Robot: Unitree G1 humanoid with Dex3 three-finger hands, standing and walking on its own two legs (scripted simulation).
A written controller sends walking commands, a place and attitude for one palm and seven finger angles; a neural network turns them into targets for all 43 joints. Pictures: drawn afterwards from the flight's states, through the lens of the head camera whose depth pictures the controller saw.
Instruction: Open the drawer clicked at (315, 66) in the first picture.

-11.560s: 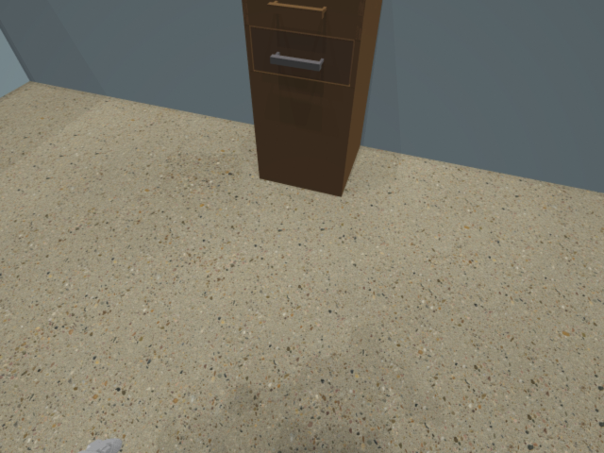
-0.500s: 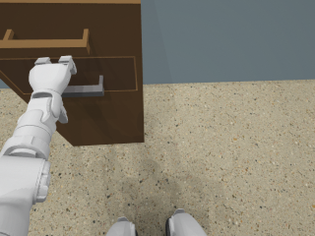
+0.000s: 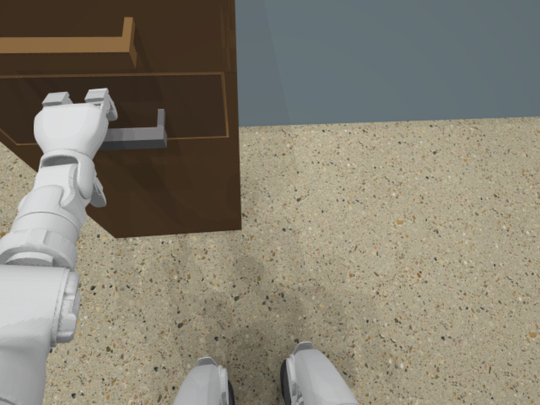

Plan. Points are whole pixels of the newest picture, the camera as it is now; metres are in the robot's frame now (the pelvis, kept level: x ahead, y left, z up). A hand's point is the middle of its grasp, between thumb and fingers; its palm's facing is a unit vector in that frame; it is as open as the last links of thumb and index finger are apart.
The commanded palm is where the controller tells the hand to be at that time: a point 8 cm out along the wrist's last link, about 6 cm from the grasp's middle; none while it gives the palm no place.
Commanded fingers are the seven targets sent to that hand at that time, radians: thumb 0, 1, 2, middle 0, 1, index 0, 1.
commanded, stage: lower the fingers behind the handle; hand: left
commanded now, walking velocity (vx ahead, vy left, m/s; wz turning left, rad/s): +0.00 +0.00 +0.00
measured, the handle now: (107, 128) +0.56 +0.23 -0.03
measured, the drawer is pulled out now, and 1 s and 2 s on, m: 0.00 0.00 0.00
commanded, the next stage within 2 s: close the thumb around the handle in 1.08 s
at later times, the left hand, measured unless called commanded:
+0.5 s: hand (102, 161) +0.51 +0.24 -0.05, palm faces -0.08 -0.03 -1.00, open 13.9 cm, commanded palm +0.50 +0.23 +0.01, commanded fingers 0.00 -0.50 0.30 -0.30 -1.20 -0.30 -1.20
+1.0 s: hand (99, 167) +0.50 +0.24 -0.05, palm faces -0.07 -0.02 -1.00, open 13.9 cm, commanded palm +0.49 +0.22 +0.00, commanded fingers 0.00 -0.50 0.30 -0.30 -1.20 -0.30 -1.20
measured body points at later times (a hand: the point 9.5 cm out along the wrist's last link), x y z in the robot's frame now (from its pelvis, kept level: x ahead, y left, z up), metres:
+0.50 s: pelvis -0.01 +0.00 -0.02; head +0.16 +0.02 +0.40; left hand +0.51 +0.23 +0.01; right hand -0.02 -0.27 -0.14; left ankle -0.01 +0.09 -0.66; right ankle +0.02 -0.12 -0.66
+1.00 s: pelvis -0.02 +0.00 -0.03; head +0.15 +0.01 +0.38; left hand +0.50 +0.24 +0.00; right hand -0.02 -0.27 -0.15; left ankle -0.01 +0.09 -0.66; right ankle +0.02 -0.12 -0.66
